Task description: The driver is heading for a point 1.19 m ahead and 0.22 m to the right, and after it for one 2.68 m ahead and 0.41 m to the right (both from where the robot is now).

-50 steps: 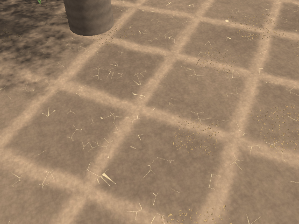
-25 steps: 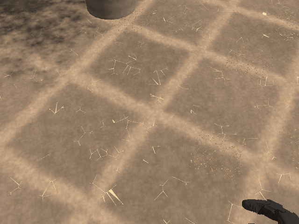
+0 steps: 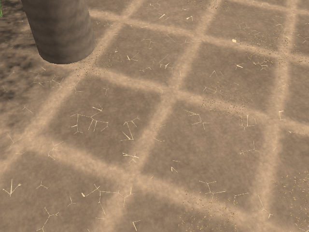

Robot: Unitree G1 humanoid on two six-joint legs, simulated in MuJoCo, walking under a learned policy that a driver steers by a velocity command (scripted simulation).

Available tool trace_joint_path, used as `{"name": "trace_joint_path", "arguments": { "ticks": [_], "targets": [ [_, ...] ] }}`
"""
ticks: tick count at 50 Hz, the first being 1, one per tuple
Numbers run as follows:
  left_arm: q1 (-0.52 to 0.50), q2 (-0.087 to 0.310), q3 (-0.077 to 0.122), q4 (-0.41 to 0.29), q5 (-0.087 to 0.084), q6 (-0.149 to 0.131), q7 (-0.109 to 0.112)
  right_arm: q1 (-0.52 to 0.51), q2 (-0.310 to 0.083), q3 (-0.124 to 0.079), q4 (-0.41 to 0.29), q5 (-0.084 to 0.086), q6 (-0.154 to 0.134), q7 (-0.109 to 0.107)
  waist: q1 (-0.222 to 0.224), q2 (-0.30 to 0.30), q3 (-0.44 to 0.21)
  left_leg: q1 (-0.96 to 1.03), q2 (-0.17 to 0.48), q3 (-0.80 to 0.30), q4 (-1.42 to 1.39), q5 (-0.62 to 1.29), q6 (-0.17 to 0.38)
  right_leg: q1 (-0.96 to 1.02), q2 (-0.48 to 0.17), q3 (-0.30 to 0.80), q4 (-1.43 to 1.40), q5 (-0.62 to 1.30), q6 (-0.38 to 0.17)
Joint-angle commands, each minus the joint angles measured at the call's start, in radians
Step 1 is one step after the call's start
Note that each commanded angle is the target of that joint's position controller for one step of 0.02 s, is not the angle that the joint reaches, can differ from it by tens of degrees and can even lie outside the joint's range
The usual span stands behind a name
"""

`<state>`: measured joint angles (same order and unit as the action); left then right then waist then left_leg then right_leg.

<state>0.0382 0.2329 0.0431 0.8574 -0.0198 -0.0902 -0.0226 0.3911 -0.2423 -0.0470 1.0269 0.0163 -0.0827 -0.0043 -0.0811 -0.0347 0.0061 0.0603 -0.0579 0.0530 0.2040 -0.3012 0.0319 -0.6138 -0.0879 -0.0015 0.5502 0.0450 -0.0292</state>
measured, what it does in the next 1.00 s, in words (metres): walks ahead: right foot, then left foot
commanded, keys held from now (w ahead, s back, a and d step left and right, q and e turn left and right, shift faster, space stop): w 0.72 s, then w+e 0.28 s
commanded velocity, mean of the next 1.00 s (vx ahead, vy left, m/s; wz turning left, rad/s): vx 0.50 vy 0.00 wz -0.07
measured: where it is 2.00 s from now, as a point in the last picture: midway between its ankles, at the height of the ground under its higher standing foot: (172, 114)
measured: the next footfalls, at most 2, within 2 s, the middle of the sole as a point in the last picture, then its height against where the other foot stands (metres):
right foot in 0.08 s outside the picture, level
left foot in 0.62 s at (125, 221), level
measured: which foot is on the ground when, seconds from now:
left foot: down 0.00-0.08, up 0.10-0.60, down 0.62-1.00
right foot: up 0.00-0.06, down 0.08-0.62, up 0.64-1.00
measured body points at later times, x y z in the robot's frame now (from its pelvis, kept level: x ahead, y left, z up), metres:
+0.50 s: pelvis +0.28 -0.03 +0.01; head +0.30 -0.03 +0.46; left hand +0.25 +0.23 -0.13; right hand +0.47 -0.27 -0.10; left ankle +0.47 +0.13 -0.69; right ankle +0.19 -0.13 -0.74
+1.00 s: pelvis +0.56 +0.03 +0.01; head +0.57 +0.03 +0.46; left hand +0.72 +0.28 -0.11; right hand +0.55 -0.24 -0.13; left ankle +0.50 +0.11 -0.74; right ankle +0.73 -0.16 -0.67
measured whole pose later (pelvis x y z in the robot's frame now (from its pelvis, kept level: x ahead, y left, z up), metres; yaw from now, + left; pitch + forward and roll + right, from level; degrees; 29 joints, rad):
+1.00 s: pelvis +0.56 +0.03 +0.01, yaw -5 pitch +1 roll +2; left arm 0.16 0.26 0.08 0.90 -0.02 -0.06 0.00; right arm 0.32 -0.23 -0.06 1.00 -0.01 -0.10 -0.01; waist -0.05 -0.04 -0.01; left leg 0.00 -0.05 0.16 0.19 -0.22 0.06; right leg -0.72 -0.11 0.08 0.77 0.07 -0.03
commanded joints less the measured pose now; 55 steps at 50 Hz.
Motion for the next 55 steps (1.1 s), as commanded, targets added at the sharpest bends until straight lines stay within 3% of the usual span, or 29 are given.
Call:
{"name": "trace_joint_path", "arguments": {
  "ticks": [1, 2, 3, 4, 5, 6, 7, 8, 9, 11, 14, 17, 21, 26, 29, 30, 31, 32, 33, 34, 35, 36, 38, 40, 42, 46, 49, 53, 55],
  "targets": [
    [-0.065, 0.100, 0.021, -0.084, -0.004, -0.024, -0.015, 0.025, -0.176, -0.040, -0.021, 0.004, 0.011, -0.009, 0.047, 0.105, 0.058, 0.033, 0.326, -0.131, 0.045, 0.486, 0.142, 0.012, 0.024, -0.012, -0.047, -0.099, -0.037],
    [0.015, 0.127, 0.035, -0.066, -0.003, -0.026, -0.015, -0.001, -0.182, -0.041, -0.028, 0.002, 0.016, -0.009, 0.097, 0.119, 0.006, 0.028, 0.307, -0.110, 0.140, 0.665, 0.126, 0.138, 0.059, -0.043, -0.060, -0.116, -0.057],
    [0.182, 0.173, 0.061, -0.013, -0.001, -0.026, -0.009, -0.016, -0.162, -0.033, -0.036, -0.002, 0.021, -0.008, 0.175, 0.107, -0.095, -0.026, 0.252, -0.069, 0.332, 0.768, 0.100, 0.364, 0.086, -0.061, -0.067, -0.100, -0.087],
    [0.376, 0.251, 0.084, 0.027, 0.011, -0.024, 0.001, -0.006, -0.127, -0.015, -0.062, -0.019, 0.020, -0.007, 0.234, 0.010, -0.252, -0.236, 0.189, -0.022, 0.649, 0.533, 0.063, 0.688, -0.088, 0.136, -0.039, -0.092, -0.154],
    [0.443, 0.324, 0.098, 0.054, 0.017, -0.019, -0.005, 0.126, 0.024, 0.027, -0.065, -0.016, -0.005, 0.007, 0.161, -0.266, -0.382, -0.650, -0.010, -0.039, 1.003, -0.151, -0.002, 1.032, -0.317, 0.637, -0.160, -0.271, -0.324],
    [0.431, 0.217, 0.069, 0.048, 0.012, -0.020, -0.006, 0.070, -0.082, 0.005, -0.053, 0.011, -0.031, 0.012, 0.194, -0.179, -0.377, -0.768, 0.028, -0.181, 1.132, -0.262, 0.016, 1.025, -0.304, 0.731, -0.245, -0.374, -0.303],
    [0.334, 0.172, 0.054, 0.028, 0.010, -0.022, -0.001, -0.037, -0.147, -0.012, -0.088, 0.034, -0.048, 0.015, 0.182, -0.131, -0.220, -0.835, 0.084, -0.166, 1.149, -0.183, 0.035, 0.893, -0.271, 0.568, -0.256, -0.321, -0.250],
    [0.246, 0.146, 0.043, 0.007, 0.015, -0.022, -0.001, -0.097, -0.147, -0.012, -0.101, 0.031, -0.052, 0.009, 0.152, -0.040, -0.144, -0.799, 0.139, -0.139, 1.107, -0.087, 0.037, 0.741, -0.234, 0.440, -0.279, -0.209, -0.225],
    [0.195, 0.117, 0.035, 0.000, 0.022, -0.023, -0.004, -0.126, -0.139, -0.019, -0.104, 0.014, -0.047, 0.002, 0.124, -0.002, -0.081, -0.756, 0.170, -0.128, 1.040, -0.030, 0.032, 0.611, -0.196, 0.347, -0.309, -0.115, -0.211],
    [0.183, 0.089, 0.026, 0.012, 0.031, -0.027, -0.010, -0.087, -0.096, -0.022, -0.096, 0.006, -0.019, 0.001, 0.074, -0.029, -0.056, -0.656, 0.202, -0.130, 0.965, 0.024, 0.027, 0.498, -0.153, 0.253, -0.367, -0.061, -0.200],
    [0.226, 0.132, 0.036, 0.038, 0.025, -0.032, 0.000, -0.122, -0.071, -0.022, -0.112, -0.002, 0.005, -0.004, 0.060, -0.017, -0.009, -0.697, 0.214, -0.112, 0.856, 0.090, 0.001, 0.452, -0.144, 0.177, -0.419, 0.009, -0.217],
    [0.269, 0.145, 0.039, 0.056, 0.021, -0.022, 0.017, -0.236, -0.069, -0.024, -0.151, -0.011, 0.005, -0.002, 0.084, -0.011, 0.022, -0.766, 0.212, -0.103, 0.678, 0.248, -0.021, 0.478, -0.127, 0.123, -0.440, 0.020, -0.202],
    [0.328, 0.155, 0.040, 0.079, 0.011, -0.015, 0.027, -0.376, -0.050, -0.014, -0.187, -0.004, -0.004, 0.010, 0.128, -0.019, 0.051, -0.715, 0.168, -0.060, 0.451, 0.407, -0.022, 0.494, -0.094, 0.053, -0.449, -0.014, -0.168],
    [0.396, 0.165, 0.048, 0.123, 0.002, 0.005, 0.033, -0.489, -0.063, -0.009, -0.236, 0.006, -0.015, 0.036, 0.151, -0.027, 0.087, -0.744, 0.147, -0.063, 0.334, 0.341, 0.008, 0.652, -0.161, 0.062, -0.386, 0.006, -0.158],
    [0.362, 0.186, 0.058, 0.122, 0.000, 0.019, 0.038, -0.419, -0.105, -0.025, -0.230, 0.007, -0.025, 0.046, 0.092, -0.055, 0.037, -0.607, 0.106, -0.032, 0.300, 0.236, 0.048, 0.705, -0.180, 0.058, -0.277, 0.227, -0.130],
    [0.338, 0.184, 0.056, 0.116, 0.001, 0.025, 0.038, -0.312, -0.134, -0.043, -0.199, 0.004, -0.026, 0.044, 0.031, -0.058, -0.027, -0.452, 0.070, -0.001, 0.284, 0.233, 0.069, 0.688, -0.148, 0.028, -0.153, 0.383, -0.110],
    [0.334, 0.157, 0.045, 0.106, 0.008, 0.029, 0.039, -0.133, -0.186, -0.069, -0.144, 0.000, -0.025, 0.037, -0.041, -0.034, -0.139, -0.193, 0.084, -0.020, 0.306, 0.258, 0.103, 0.584, -0.091, -0.012, 0.060, 0.381, -0.079],
    [0.414, 0.080, 0.020, 0.084, 0.021, 0.019, 0.034, 0.025, -0.279, -0.092, -0.114, -0.021, -0.022, 0.029, -0.041, 0.136, -0.301, 0.204, 0.331, -0.369, 0.313, 0.209, 0.224, 0.235, 0.020, -0.062, 0.443, 0.047, -0.018],
    [0.464, 0.012, -0.004, 0.096, 0.017, -0.005, 0.026, 0.065, -0.272, -0.085, -0.100, -0.012, -0.018, 0.035, -0.022, 0.310, -0.404, 0.362, 0.458, -0.754, 0.147, 0.052, 0.311, -0.011, 0.152, 0.045, 0.675, -0.624, 0.009],
    [0.371, 0.119, 0.024, 0.082, -0.013, -0.024, 0.022, 0.019, -0.196, -0.062, -0.104, -0.001, -0.020, 0.035, -0.034, 0.231, -0.302, 0.291, 0.421, -0.702, 0.110, -0.036, 0.261, -0.123, 0.091, 0.125, 0.777, -0.616, -0.012],
    [0.287, 0.151, 0.031, 0.054, -0.027, -0.035, 0.022, -0.077, -0.163, -0.051, -0.127, 0.001, -0.022, 0.032, -0.013, 0.182, -0.173, 0.143, 0.395, -0.560, 0.089, 0.017, 0.222, -0.162, 0.038, 0.091, 0.766, -0.519, -0.028],
    [0.245, 0.150, 0.035, 0.048, -0.017, -0.035, 0.030, -0.155, -0.135, -0.041, -0.142, -0.009, -0.023, 0.033, 0.018, 0.107, -0.105, -0.009, 0.360, -0.456, 0.058, 0.104, 0.204, -0.118, -0.009, 0.070, 0.715, -0.424, -0.029],
    [0.278, 0.112, 0.042, 0.063, -0.009, -0.007, 0.036, -0.214, -0.084, -0.028, -0.143, -0.029, -0.030, 0.037, 0.081, 0.120, -0.055, -0.189, 0.309, -0.310, -0.011, 0.182, 0.178, 0.006, -0.062, 0.081, 0.632, -0.334, -0.029],
    [0.301, 0.073, 0.040, 0.072, -0.014, 0.019, 0.038, -0.194, -0.092, -0.032, -0.122, -0.029, -0.037, 0.032, 0.097, 0.123, -0.028, -0.247, 0.297, -0.225, -0.061, 0.221, 0.183, 0.025, -0.069, 0.083, 0.593, -0.298, -0.022],
    [0.250, 0.080, 0.046, 0.053, -0.011, 0.031, 0.040, -0.165, -0.119, -0.039, -0.105, -0.034, -0.042, 0.019, 0.093, 0.103, 0.006, -0.243, 0.298, -0.164, -0.087, 0.272, 0.183, -0.044, -0.064, 0.108, 0.530, -0.214, -0.011],
    [0.160, 0.076, 0.050, 0.020, -0.002, 0.024, 0.028, -0.142, -0.128, -0.039, -0.095, -0.034, -0.039, -0.003, 0.075, 0.089, 0.029, -0.191, 0.277, -0.039, -0.099, 0.353, 0.147, -0.102, -0.030, 0.119, 0.328, 0.002, -0.002],
    [0.058, 0.054, 0.037, -0.017, 0.002, 0.021, 0.011, -0.114, -0.137, -0.037, -0.087, -0.027, -0.036, -0.013, 0.040, 0.081, 0.059, -0.167, 0.272, 0.037, -0.115, 0.361, 0.124, -0.075, -0.017, 0.048, 0.186, 0.093, -0.004],
    [-0.049, 0.039, 0.024, -0.082, 0.001, 0.023, -0.015, -0.037, -0.151, -0.043, -0.058, -0.017, -0.011, -0.019, 0.001, 0.062, 0.098, 0.009, 0.323, 0.082, -0.057, 0.458, 0.120, -0.150, -0.005, 0.002, 0.091, 0.022, -0.024],
    [-0.072, 0.045, 0.024, -0.115, -0.001, 0.023, -0.030, -0.037, -0.166, -0.049, -0.060, -0.011, 0.008, -0.022, 0.010, 0.073, 0.097, 0.072, 0.347, 0.103, 0.009, 0.595, 0.111, -0.146, 0.014, -0.038, 0.069, -0.074, -0.044]
  ]
}}
Velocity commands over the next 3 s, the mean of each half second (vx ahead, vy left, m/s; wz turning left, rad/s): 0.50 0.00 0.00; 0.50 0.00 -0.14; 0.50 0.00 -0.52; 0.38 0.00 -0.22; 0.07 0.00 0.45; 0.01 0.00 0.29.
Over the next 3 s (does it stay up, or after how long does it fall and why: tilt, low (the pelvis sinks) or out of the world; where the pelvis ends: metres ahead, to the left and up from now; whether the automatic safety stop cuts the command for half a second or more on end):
stays up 1.15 -0.13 0.00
